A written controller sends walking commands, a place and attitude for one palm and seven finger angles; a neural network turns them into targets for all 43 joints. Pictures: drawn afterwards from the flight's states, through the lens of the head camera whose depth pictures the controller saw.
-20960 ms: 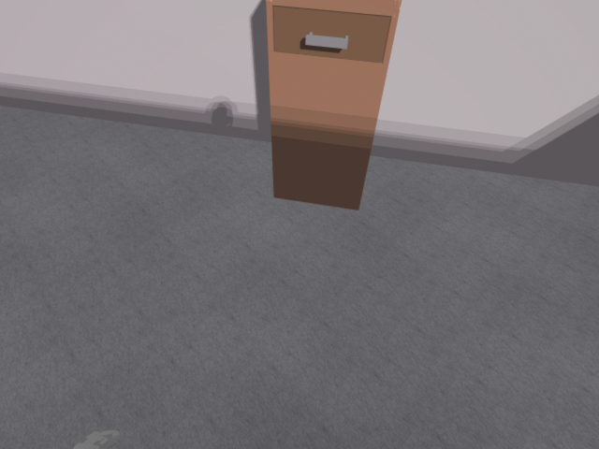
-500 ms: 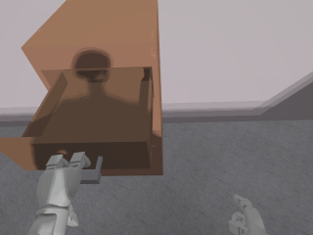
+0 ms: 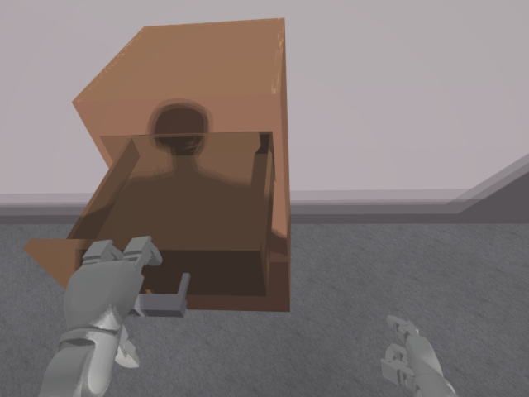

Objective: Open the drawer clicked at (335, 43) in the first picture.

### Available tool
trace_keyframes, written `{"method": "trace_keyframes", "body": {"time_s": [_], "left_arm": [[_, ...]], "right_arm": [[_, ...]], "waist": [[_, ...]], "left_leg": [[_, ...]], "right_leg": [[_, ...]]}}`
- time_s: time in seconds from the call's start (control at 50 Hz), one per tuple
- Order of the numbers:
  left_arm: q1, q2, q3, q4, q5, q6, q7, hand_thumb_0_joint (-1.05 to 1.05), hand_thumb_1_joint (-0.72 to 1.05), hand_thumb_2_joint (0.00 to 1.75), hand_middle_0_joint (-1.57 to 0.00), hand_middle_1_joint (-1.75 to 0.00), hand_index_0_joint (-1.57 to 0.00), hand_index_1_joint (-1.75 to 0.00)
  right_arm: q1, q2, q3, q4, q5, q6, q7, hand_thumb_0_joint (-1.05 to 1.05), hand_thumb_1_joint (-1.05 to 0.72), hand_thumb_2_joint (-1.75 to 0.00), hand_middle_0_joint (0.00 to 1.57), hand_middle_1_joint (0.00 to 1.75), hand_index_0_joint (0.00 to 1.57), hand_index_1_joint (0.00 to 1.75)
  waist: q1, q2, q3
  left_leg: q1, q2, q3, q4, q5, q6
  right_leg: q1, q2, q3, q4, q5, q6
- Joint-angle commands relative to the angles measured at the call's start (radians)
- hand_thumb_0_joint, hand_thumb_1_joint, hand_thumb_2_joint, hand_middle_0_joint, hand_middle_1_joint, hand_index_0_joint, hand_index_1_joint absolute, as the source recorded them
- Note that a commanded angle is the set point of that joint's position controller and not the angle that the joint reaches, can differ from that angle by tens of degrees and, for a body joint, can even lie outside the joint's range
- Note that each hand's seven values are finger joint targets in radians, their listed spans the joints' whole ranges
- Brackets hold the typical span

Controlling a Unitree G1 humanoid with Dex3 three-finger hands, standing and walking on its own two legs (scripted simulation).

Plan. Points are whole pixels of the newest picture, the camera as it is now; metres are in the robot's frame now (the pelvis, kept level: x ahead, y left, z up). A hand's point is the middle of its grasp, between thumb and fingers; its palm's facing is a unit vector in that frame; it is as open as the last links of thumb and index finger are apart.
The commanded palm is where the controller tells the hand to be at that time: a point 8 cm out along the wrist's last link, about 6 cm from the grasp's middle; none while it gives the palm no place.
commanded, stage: lift the hand off the handle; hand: left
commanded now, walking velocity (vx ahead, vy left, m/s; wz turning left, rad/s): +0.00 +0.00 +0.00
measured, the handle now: (145, 292) +0.25 +0.25 +0.02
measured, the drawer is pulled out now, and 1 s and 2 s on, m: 0.30 0.30 0.30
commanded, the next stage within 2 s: draw the hand back to the body in 0.76 s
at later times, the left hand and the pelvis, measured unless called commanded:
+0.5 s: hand (116, 270) +0.21 +0.23 +0.15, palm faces +0.15 -0.06 -0.99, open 13.8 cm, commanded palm +0.17 +0.23 +0.20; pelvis +0.00 -0.01 +0.01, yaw +0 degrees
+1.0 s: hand (103, 261) +0.21 +0.24 +0.16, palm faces +0.14 -0.04 -0.99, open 13.8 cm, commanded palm +0.17 +0.24 +0.22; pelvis -0.02 -0.01 +0.01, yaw +0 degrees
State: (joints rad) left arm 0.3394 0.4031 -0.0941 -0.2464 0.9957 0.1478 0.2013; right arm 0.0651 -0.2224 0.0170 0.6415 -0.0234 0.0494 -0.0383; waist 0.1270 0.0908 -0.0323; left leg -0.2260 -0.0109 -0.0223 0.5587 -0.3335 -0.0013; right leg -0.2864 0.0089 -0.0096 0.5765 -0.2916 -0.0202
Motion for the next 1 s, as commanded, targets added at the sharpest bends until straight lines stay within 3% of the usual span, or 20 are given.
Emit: {"method": "trace_keyframes", "body": {"time_s": [0.0, 0.1, 0.16, 0.24, 0.32, 0.34, 0.42, 0.44, 0.46, 0.52, 0.54, 0.56, 0.62, 0.64, 0.66, 0.74, 0.82, 0.84, 0.86, 0.98], "left_arm": [[-0.183, 0.150, 0.104, -0.272, 0.002, -0.003, 0.015, 0.00, -0.50, 0.30, -0.30, -1.20, -0.30, -1.20], [-0.180, 0.189, 0.139, -0.321, -0.012, -0.006, -0.014, 0.00, -0.50, 0.30, -0.30, -1.20, -0.30, -1.20], [-0.186, 0.215, 0.170, -0.272, -0.024, 0.007, -0.035, 0.00, -0.50, 0.30, -0.30, -1.20, -0.30, -1.20], [-0.171, 0.206, 0.158, -0.311, -0.038, 0.031, -0.072, 0.00, -0.50, 0.30, -0.30, -1.20, -0.30, -1.20], [-0.187, 0.252, 0.197, -0.362, -0.068, 0.048, -0.108, 0.00, -0.50, 0.30, -0.30, -1.20, -0.30, -1.20], [-0.197, 0.218, 0.154, -0.360, -0.062, 0.046, -0.119, 0.00, -0.50, 0.30, -0.30, -1.20, -0.30, -1.20], [-0.228, 0.285, 0.221, -0.387, -0.078, 0.043, -0.137, 0.00, -0.50, 0.30, -0.30, -1.20, -0.30, -1.20], [-0.234, 0.253, 0.189, -0.365, -0.077, 0.042, -0.143, 0.00, -0.50, 0.30, -0.30, -1.20, -0.30, -1.20], [-0.254, 0.309, 0.240, -0.344, -0.087, 0.040, -0.145, 0.00, -0.50, 0.30, -0.30, -1.20, -0.30, -1.20], [-0.279, 0.342, 0.282, -0.368, -0.101, 0.045, -0.156, 0.00, -0.50, 0.30, -0.30, -1.20, -0.30, -1.20], [-0.291, 0.316, 0.253, -0.342, -0.103, 0.043, -0.166, 0.00, -0.50, 0.30, -0.30, -1.20, -0.30, -1.20], [-0.305, 0.352, 0.285, -0.328, -0.119, 0.040, -0.171, 0.00, -0.50, 0.30, -0.30, -1.20, -0.30, -1.20], [-0.315, 0.344, 0.279, -0.391, -0.144, 0.042, -0.194, 0.00, -0.50, 0.30, -0.30, -1.20, -0.30, -1.20], [-0.333, 0.294, 0.222, -0.381, -0.147, 0.037, -0.205, 0.00, -0.50, 0.30, -0.30, -1.20, -0.30, -1.20], [-0.320, 0.300, 0.225, -0.354, -0.158, 0.037, -0.213, 0.00, -0.50, 0.30, -0.30, -1.20, -0.30, -1.20], [-0.323, 0.270, 0.183, -0.326, -0.141, 0.039, -0.243, 0.00, -0.50, 0.30, -0.30, -1.20, -0.30, -1.20], [-0.414, 0.363, 0.267, -0.317, -0.108, 0.023, -0.221, 0.00, -0.50, 0.30, -0.30, -1.20, -0.30, -1.20], [-0.428, 0.320, 0.227, -0.309, -0.101, 0.010, -0.216, 0.00, -0.50, 0.30, -0.30, -1.20, -0.30, -1.20], [-0.407, 0.380, 0.295, -0.282, -0.109, -0.002, -0.205, 0.00, -0.50, 0.30, -0.30, -1.20, -0.30, -1.20], [-0.324, 0.346, 0.299, -0.321, -0.150, -0.030, -0.186, 0.00, -0.50, 0.30, -0.30, -1.20, -0.30, -1.20]], "right_arm": [[-0.173, -0.085, -0.021, -0.165, 0.005, -0.043, 0.002, 0.00, -0.90, -0.90, 0.20, 0.30, 0.20, 0.30], [-0.185, -0.086, -0.014, -0.168, 0.007, -0.038, 0.004, 0.00, -0.90, -0.90, 0.20, 0.30, 0.20, 0.30], [-0.190, -0.084, -0.009, -0.147, 0.014, -0.029, 0.006, 0.00, -0.90, -0.90, 0.20, 0.30, 0.20, 0.30], [-0.203, -0.085, 0.000, -0.167, 0.020, -0.030, 0.016, 0.00, -0.90, -0.90, 0.20, 0.30, 0.20, 0.30], [-0.229, -0.096, -0.001, -0.181, 0.030, -0.022, 0.018, 0.00, -0.90, -0.90, 0.20, 0.30, 0.20, 0.30], [-0.222, -0.089, 0.008, -0.180, 0.026, -0.025, 0.021, 0.00, -0.90, -0.90, 0.20, 0.30, 0.20, 0.30], [-0.236, -0.098, 0.005, -0.186, 0.033, -0.023, 0.021, 0.00, -0.90, -0.90, 0.20, 0.30, 0.20, 0.30], [-0.222, -0.089, 0.013, -0.182, 0.028, -0.028, 0.023, 0.00, -0.90, -0.90, 0.20, 0.30, 0.20, 0.30], [-0.213, -0.097, 0.004, -0.160, 0.031, -0.019, 0.019, 0.00, -0.90, -0.90, 0.20, 0.30, 0.20, 0.30], [-0.237, -0.100, 0.009, -0.179, 0.037, -0.028, 0.024, 0.00, -0.90, -0.90, 0.20, 0.30, 0.20, 0.30], [-0.227, -0.092, 0.015, -0.174, 0.034, -0.029, 0.026, 0.00, -0.90, -0.90, 0.20, 0.30, 0.20, 0.30], [-0.219, -0.100, 0.003, -0.158, 0.037, -0.023, 0.023, 0.00, -0.90, -0.90, 0.20, 0.30, 0.20, 0.30], [-0.249, -0.103, 0.007, -0.187, 0.047, -0.036, 0.027, 0.00, -0.90, -0.90, 0.20, 0.30, 0.20, 0.30], [-0.237, -0.093, 0.014, -0.182, 0.042, -0.043, 0.031, 0.00, -0.90, -0.90, 0.20, 0.30, 0.20, 0.30], [-0.223, -0.098, 0.002, -0.164, 0.045, -0.039, 0.027, 0.00, -0.90, -0.90, 0.20, 0.30, 0.20, 0.30], [-0.223, -0.101, 0.018, -0.183, 0.046, -0.049, 0.030, 0.00, -0.90, -0.90, 0.20, 0.30, 0.20, 0.30], [-0.230, -0.108, 0.016, -0.176, 0.045, -0.046, 0.022, 0.00, -0.90, -0.90, 0.20, 0.30, 0.20, 0.30], [-0.220, -0.094, 0.025, -0.183, 0.037, -0.053, 0.026, 0.00, -0.90, -0.90, 0.20, 0.30, 0.20, 0.30], [-0.204, -0.099, 0.010, -0.158, 0.037, -0.049, 0.020, 0.00, -0.90, -0.90, 0.20, 0.30, 0.20, 0.30], [-0.204, -0.100, 0.002, -0.169, 0.036, -0.065, 0.030, 0.00, -0.90, -0.90, 0.20, 0.30, 0.20, 0.30]], "waist": [[-0.007, -0.040, -0.143], [-0.002, -0.059, -0.149], [-0.005, -0.058, -0.092], [0.006, -0.054, -0.150], [0.008, -0.039, -0.135], [0.002, -0.057, -0.129], [0.008, -0.049, -0.116], [0.006, -0.078, -0.116], [0.000, -0.056, -0.089], [0.015, -0.033, -0.113], [0.009, -0.058, -0.110], [0.002, -0.035, -0.086], [0.008, -0.001, -0.123], [-0.002, -0.015, -0.122], [-0.015, 0.002, -0.075], [-0.010, -0.070, -0.065], [0.000, -0.044, -0.082], [0.007, -0.067, -0.115], [0.007, -0.049, -0.106], [0.020, -0.004, -0.126]], "left_leg": [[0.041, -0.018, 0.023, -0.107, 0.299, 0.025], [0.066, -0.018, 0.027, -0.121, 0.329, 0.027], [0.057, -0.016, 0.027, -0.142, 0.307, 0.023], [0.079, -0.017, 0.036, -0.148, 0.350, 0.026], [0.087, -0.012, 0.029, -0.168, 0.352, 0.023], [0.084, -0.015, 0.038, -0.167, 0.348, 0.027], [0.094, -0.009, 0.029, -0.178, 0.339, 0.024], [0.090, -0.014, 0.037, -0.177, 0.338, 0.029], [0.085, -0.013, 0.033, -0.192, 0.321, 0.026], [0.094, -0.013, 0.028, -0.187, 0.323, 0.022], [0.087, -0.017, 0.034, -0.192, 0.320, 0.025], [0.085, -0.018, 0.033, -0.200, 0.305, 0.023], [0.103, -0.018, 0.028, -0.194, 0.324, 0.021], [0.098, -0.022, 0.035, -0.199, 0.321, 0.023], [0.095, -0.019, 0.034, -0.207, 0.309, 0.021], [0.068, -0.017, 0.038, -0.213, 0.257, 0.024], [0.058, -0.013, 0.028, -0.221, 0.215, 0.019], [0.063, -0.020, 0.030, -0.219, 0.223, 0.023], [0.064, -0.018, 0.027, -0.223, 0.225, 0.022], [0.074, -0.027, 0.029, -0.211, 0.279, 0.016]], "right_leg": [[0.122, 0.014, -0.002, -0.115, 0.207, -0.011], [0.163, 0.009, 0.005, -0.141, 0.257, -0.006], [0.164, 0.010, 0.012, -0.167, 0.227, -0.008], [0.218, 0.000, 0.003, -0.161, 0.276, -0.001], [0.239, 0.008, 0.013, -0.179, 0.282, 0.000], [0.227, -0.001, -0.004, -0.178, 0.266, 0.004], [0.235, 0.008, 0.014, -0.198, 0.254, 0.003], [0.234, -0.003, -0.002, -0.194, 0.248, 0.007], [0.231, 0.003, 0.012, -0.209, 0.237, 0.004], [0.247, 0.004, 0.024, -0.211, 0.235, 0.003], [0.248, -0.003, 0.006, -0.205, 0.222, 0.006], [0.239, 0.001, 0.019, -0.221, 0.212, 0.006], [0.251, 0.004, 0.020, -0.216, 0.229, 0.006], [0.250, -0.005, -0.003, -0.212, 0.217, 0.010], [0.226, 0.002, 0.002, -0.226, 0.211, 0.009], [0.218, -0.002, -0.008, -0.228, 0.142, 0.012], [0.223, 0.007, 0.009, -0.236, 0.087, 0.005], [0.240, -0.005, -0.002, -0.227, 0.082, 0.005], [0.242, 0.001, 0.008, -0.234, 0.091, 0.003], [0.260, -0.002, 0.005, -0.221, 0.177, 0.003]]}}
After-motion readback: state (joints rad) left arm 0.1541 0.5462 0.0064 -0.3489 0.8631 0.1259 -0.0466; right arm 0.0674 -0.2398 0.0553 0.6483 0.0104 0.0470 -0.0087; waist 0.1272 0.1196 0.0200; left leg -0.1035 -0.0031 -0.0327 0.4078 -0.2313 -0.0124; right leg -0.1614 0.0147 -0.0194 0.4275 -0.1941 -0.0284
